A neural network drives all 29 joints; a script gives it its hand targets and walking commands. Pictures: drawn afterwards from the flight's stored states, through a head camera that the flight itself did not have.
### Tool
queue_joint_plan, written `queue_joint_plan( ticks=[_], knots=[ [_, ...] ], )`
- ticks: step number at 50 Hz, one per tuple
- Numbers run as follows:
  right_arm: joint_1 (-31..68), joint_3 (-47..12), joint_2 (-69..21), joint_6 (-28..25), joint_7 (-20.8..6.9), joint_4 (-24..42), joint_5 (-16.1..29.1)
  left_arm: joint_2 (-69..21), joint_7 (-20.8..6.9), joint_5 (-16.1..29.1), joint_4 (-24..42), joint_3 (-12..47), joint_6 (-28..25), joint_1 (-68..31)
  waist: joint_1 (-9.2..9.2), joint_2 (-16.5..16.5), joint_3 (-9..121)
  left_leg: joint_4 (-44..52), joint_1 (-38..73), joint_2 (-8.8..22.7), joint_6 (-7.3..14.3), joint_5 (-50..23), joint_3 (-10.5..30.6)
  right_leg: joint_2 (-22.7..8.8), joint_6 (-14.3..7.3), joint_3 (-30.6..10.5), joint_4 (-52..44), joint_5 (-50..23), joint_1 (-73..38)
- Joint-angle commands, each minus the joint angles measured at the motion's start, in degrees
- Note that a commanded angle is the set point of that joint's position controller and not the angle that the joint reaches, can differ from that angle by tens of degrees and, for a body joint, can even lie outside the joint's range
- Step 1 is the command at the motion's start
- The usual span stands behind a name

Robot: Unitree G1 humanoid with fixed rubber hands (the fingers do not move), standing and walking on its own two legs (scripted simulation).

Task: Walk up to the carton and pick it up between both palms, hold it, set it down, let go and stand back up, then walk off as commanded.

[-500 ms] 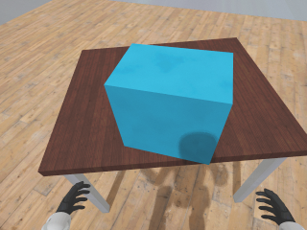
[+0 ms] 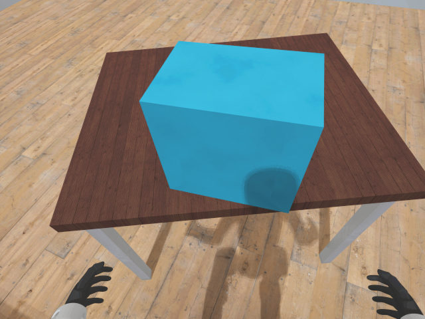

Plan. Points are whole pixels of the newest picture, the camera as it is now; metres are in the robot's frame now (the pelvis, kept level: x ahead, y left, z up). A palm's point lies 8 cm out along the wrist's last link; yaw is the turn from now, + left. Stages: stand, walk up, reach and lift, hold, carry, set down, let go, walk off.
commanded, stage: walk off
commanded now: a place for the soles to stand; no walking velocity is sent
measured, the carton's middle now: (235, 130) +0.47 -0.02 +0.06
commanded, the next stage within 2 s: none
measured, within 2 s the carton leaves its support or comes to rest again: neither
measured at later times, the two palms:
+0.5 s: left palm out of the picture -0.02 +0.25 -0.06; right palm out of the picture -0.03 -0.38 -0.12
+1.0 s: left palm out of the picture -0.23 +0.27 -0.08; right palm out of the picture -0.30 -0.36 -0.08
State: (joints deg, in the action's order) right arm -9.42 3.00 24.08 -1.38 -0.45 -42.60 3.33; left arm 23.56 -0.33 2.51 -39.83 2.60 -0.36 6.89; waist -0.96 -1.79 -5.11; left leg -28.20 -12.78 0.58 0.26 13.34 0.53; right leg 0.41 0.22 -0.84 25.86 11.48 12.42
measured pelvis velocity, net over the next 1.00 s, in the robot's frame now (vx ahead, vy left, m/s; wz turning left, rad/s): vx -0.37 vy -0.03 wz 0.01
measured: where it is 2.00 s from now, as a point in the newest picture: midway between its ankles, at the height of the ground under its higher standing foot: outside the picture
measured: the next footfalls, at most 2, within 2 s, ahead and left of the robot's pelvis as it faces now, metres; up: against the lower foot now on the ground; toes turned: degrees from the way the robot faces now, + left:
right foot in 0.28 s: -0.02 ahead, -0.12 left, +0.00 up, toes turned +1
left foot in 0.78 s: -0.30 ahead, +0.06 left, +0.00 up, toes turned -3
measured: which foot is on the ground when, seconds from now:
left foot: down 0.00-0.28, up 0.30-0.76, down 0.78-1.00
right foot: down 0.00-0.10, up 0.12-0.26, down 0.28-0.78, up 0.80-1.00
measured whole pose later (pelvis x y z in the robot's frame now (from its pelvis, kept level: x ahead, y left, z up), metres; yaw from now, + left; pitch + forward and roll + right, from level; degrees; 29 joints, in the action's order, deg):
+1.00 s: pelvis -0.37 -0.03 -0.01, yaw +1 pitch -2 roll +0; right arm -19.6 3.7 25.5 3.3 -0.8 -36.4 1.6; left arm 25.3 1.7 2.3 -38.6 1.1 3.1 10.8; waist 2.3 0.9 -4.7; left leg -31.7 -15.4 -4.1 3.8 14.7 2.2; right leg 3.6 0.9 -6.5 60.9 25.4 23.2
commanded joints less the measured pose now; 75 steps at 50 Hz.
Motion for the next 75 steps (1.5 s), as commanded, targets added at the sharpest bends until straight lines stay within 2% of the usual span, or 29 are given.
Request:
queue_joint_plan(
  ticks=[1, 6, 8, 12, 13, 15, 16, 18, 22, 29, 36, 38, 39, 40, 41, 43, 45, 49, 52, 53, 55, 57, 61, 67, 71, 72, 73, 74, 75],
  knots=[
    [-3.1, 3.0, 12.7, 1.2, 0.8, 4.8, -3.6, 11.1, 1.8, -2.9, 2.5, -6.7, 0.8, 3.8, 1.49, 0.0, 11.6, -0.7, 3.4, 7.6, 5.8, -27.7, 4.7, -2.9, -2.4, -3.8, 11.6, -19.4, -0.7],
    [0.5, 4.4, 15.5, 2.4, 0.8, 7.1, -4.7, 9.5, 1.8, -3.8, 2.2, -7.2, 2.4, 4.3, 1.34, -9.2, 3.5, 7.8, -6.9, 16.9, 13.2, -22.8, 14.7, 3.0, -0.6, 0.5, 26.3, 18.3, 5.0],
    [2.0, 4.3, 16.0, 2.5, 1.1, 8.4, -5.2, 10.3, 1.5, -3.5, 2.8, -7.8, 3.0, 4.8, 1.36, -9.1, 1.5, 8.9, -9.2, 18.0, 14.3, -20.8, 15.8, 1.8, -0.7, -2.6, 31.0, 20.5, 6.0],
    [5.7, 3.6, 14.2, 3.6, 1.2, 9.2, -5.3, 10.1, 1.2, -3.5, 1.6, -7.5, 1.6, 9.6, -1.54, -5.9, 4.5, -0.7, -6.9, 10.7, 7.5, -14.5, 8.3, -1.6, -1.7, -3.7, 5.8, 7.1, -0.7],
    [3.2, 3.1, 12.7, 3.6, 1.2, 8.5, -4.6, 11.4, 1.3, -3.8, 1.4, -7.6, 1.3, 9.0, -0.63, -2.3, 5.6, -5.6, -5.8, 7.3, 4.3, -8.5, 6.5, -2.8, -2.7, -7.3, -0.5, -0.3, -1.1],
    [-0.2, 2.7, 9.6, 3.9, 1.5, 7.8, -3.7, 17.0, 1.9, -4.2, 2.9, -8.7, 0.9, 5.6, 0.21, 17.0, 5.6, -31.3, -11.9, -5.9, -1.0, 22.9, -0.3, -19.1, -10.5, -27.8, -7.2, -20.7, 1.7],
    [-2.0, 3.6, 11.0, 4.8, 2.2, 6.3, -4.3, 16.7, 2.0, -4.8, 4.7, -9.0, 0.9, 3.6, -0.71, 15.1, 3.2, -41.8, -11.0, -7.0, -1.2, 26.0, 5.6, -20.0, -13.0, -29.4, -10.1, -10.4, 10.1],
    [-4.3, 3.3, 11.6, 5.1, 2.3, 4.7, -3.9, 14.6, 2.4, -4.5, 5.0, -8.6, 1.2, -1.0, 1.32, 10.7, -2.5, -44.6, -12.4, -7.7, -0.9, 19.5, 10.6, -16.8, -8.6, -23.8, -12.4, 5.3, 14.5],
    [-6.4, 3.2, 11.8, 5.8, 1.4, 3.2, -3.3, 12.3, 3.2, -4.2, 5.7, -9.0, 1.6, -1.4, 1.04, 9.5, 0.4, -46.5, -15.2, -8.7, -2.1, 13.0, 10.1, -13.2, -8.1, -20.4, -8.8, 2.8, 5.7],
    [-10.5, 3.9, 11.8, 6.7, 0.7, 2.4, -3.1, 12.7, 3.7, -4.5, 6.0, -9.6, 2.3, -0.1, 0.89, 13.6, 0.8, -35.0, -8.5, -8.4, -1.7, 15.6, 5.7, -11.8, -6.4, -19.0, -13.9, 18.6, 5.4],
    [-24.6, 4.5, 11.4, 6.2, -1.0, 0.2, -3.3, 15.0, 3.4, -5.3, 8.2, -11.1, 3.7, -3.0, 6.23, 22.9, 3.3, -6.1, 9.3, -5.7, 2.4, 21.9, -4.5, -9.1, 2.6, -10.2, -20.3, 25.1, 12.8],
    [-27.4, 3.8, 9.8, 5.9, -1.4, 1.1, -3.4, 12.8, 3.4, -5.0, 8.3, -11.2, 4.4, -1.6, 7.70, 12.4, 2.7, 5.9, 5.9, -3.7, 6.6, 23.3, -0.6, -2.6, 5.6, -5.0, -2.1, 23.8, 12.8],
    [-21.3, 3.8, 12.2, 5.5, -1.2, 3.7, -4.8, 9.6, 3.4, -3.8, 8.3, -10.8, 4.6, 1.4, 6.07, -12.4, 0.2, 16.1, -8.6, 7.4, 10.3, 37.3, 21.2, 4.8, 4.5, 0.3, 26.3, 24.5, 12.7],
    [-5.8, 4.0, 12.1, 4.7, -1.1, 9.0, -5.7, 10.5, 4.0, -3.7, 9.1, -11.3, 4.2, 2.5, 1.73, -12.6, -6.7, 19.7, -23.3, 13.9, 12.4, 36.5, 31.3, 6.9, 2.9, -5.4, 43.4, 22.2, 16.4],
    [-1.7, 5.0, 14.0, 3.5, -0.9, 10.9, -5.7, 11.9, 4.3, -3.9, 10.7, -12.2, 4.1, 0.6, 1.96, -11.7, -11.0, 23.9, -31.8, 15.5, 11.5, 40.1, 34.1, 6.7, 2.2, -13.8, 50.3, 19.5, 14.8],
    [5.0, 4.9, 12.1, 2.5, -0.2, 12.3, -6.6, 12.1, 3.3, -3.2, 7.0, -11.1, 3.4, 6.4, -1.46, -6.2, -9.3, 20.9, -31.5, 10.7, 9.3, 32.2, 24.8, 4.7, 1.6, -14.9, 53.1, 11.3, 9.3],
    [7.2, 4.6, 11.0, 2.6, -0.1, 13.5, -7.1, 12.8, 2.7, -3.1, 4.4, -10.1, 3.0, 11.2, -1.56, -8.6, -3.6, 18.3, -22.4, 7.3, 7.4, 23.5, 13.7, 4.4, 1.4, -6.7, 49.9, 11.4, 7.9],
    [-11.9, 5.3, 9.1, 3.0, -0.5, 12.8, -8.4, 10.4, 2.1, -3.5, 5.8, -9.7, 1.1, 7.8, 5.87, -6.4, 8.5, 8.5, 12.6, 7.7, 9.4, 15.7, 14.9, 0.7, 0.3, 1.2, 18.3, 16.5, 16.4],
    [-10.4, 6.5, 11.1, 3.8, -0.6, 15.1, -8.2, 9.4, 1.8, -3.2, 4.4, -10.0, 0.4, 15.2, 1.53, -5.4, 11.5, 1.1, 7.1, 7.1, 9.5, 23.4, 12.3, 1.4, -2.5, 2.9, -0.2, 16.6, -2.0],
    [-8.9, 5.8, 9.9, 3.9, -0.7, 15.7, -8.0, 10.0, 2.2, -2.9, 3.2, -10.3, 0.0, 19.1, -1.29, -1.4, 9.6, -7.4, -4.3, 4.2, 7.1, 22.1, 8.6, -0.1, -2.5, -1.7, -8.0, 15.6, -13.9],
    [-8.3, 4.8, 6.7, 2.7, -0.8, 16.9, -7.1, 13.3, 2.9, -3.9, 4.1, -11.3, -0.4, 19.6, -2.50, 5.7, 3.1, -27.9, -32.1, -1.7, 1.3, 18.1, 3.6, -10.5, -4.9, -25.7, -7.9, 24.0, -24.1],
    [-7.7, 5.4, 7.5, 2.3, -0.8, 19.4, -7.3, 18.1, 4.0, -5.6, 7.3, -12.1, -1.7, 17.0, -1.06, 6.3, -2.3, -37.1, -38.4, 0.5, 0.0, 16.9, 9.9, -22.6, -13.0, -40.4, -8.0, 19.4, -14.4],
    [-7.2, 5.3, 10.1, 1.7, -1.8, 16.4, -7.0, 14.8, 3.8, -5.0, 8.1, -11.0, -2.6, 14.4, 0.89, 3.7, -6.3, -31.2, -30.3, 0.5, -0.2, 7.8, 7.1, -12.8, -7.1, -24.9, -4.7, -5.5, -11.0],
    [-4.9, 6.0, 9.1, 1.6, -1.8, 17.1, -6.4, 14.1, 3.0, -5.7, 11.1, -11.1, -1.4, 15.0, -1.72, 12.8, -5.0, -20.9, -20.9, 0.3, 0.4, 3.7, 3.0, -10.2, -8.3, -20.9, -3.9, 8.5, -4.6],
    [-13.4, 6.9, 9.5, 0.8, -1.1, 13.5, -5.9, 14.5, 1.9, -5.5, 12.0, -10.7, -0.9, 8.6, 3.50, 12.1, -6.0, -9.4, 0.0, 1.4, 1.6, -2.4, 3.3, -8.5, -7.9, -13.3, 1.5, 15.4, 12.0],
    [-19.7, 7.3, 11.0, 0.5, -0.6, 11.5, -5.9, 13.2, 1.7, -5.2, 11.2, -10.1, -0.6, 8.8, 6.56, 9.5, -1.5, -6.4, 11.2, 0.8, 2.3, -1.3, 4.3, -5.7, -6.5, -9.1, 11.8, 9.3, 15.2],
    [-24.3, 7.7, 13.1, 0.3, 0.4, 10.1, -6.4, 10.6, 1.4, -4.9, 9.2, -9.2, -0.5, 12.1, 8.00, -1.0, 3.7, -0.2, 15.7, 4.4, 2.5, 8.2, 11.9, -2.2, -4.9, -5.0, 26.2, 7.0, 15.9],
    [-25.1, 7.9, 16.4, -0.1, 1.1, 11.1, -7.2, 6.6, 1.1, -4.2, 9.2, -8.2, -0.4, 15.8, 6.04, -9.7, 3.4, 10.1, 14.0, 15.0, 5.7, 19.5, 31.9, 4.2, -2.2, -2.4, 38.7, 18.8, 20.4],
    [-22.8, 6.8, 17.3, -0.5, 1.4, 12.9, -6.8, 8.8, 1.3, -3.2, 9.0, -8.9, 0.1, 17.9, 3.49, -6.1, 2.4, 17.4, 9.7, 18.3, 7.1, 30.0, 44.8, 5.2, -2.1, -6.3, 41.5, 20.6, 20.9]
  ],
)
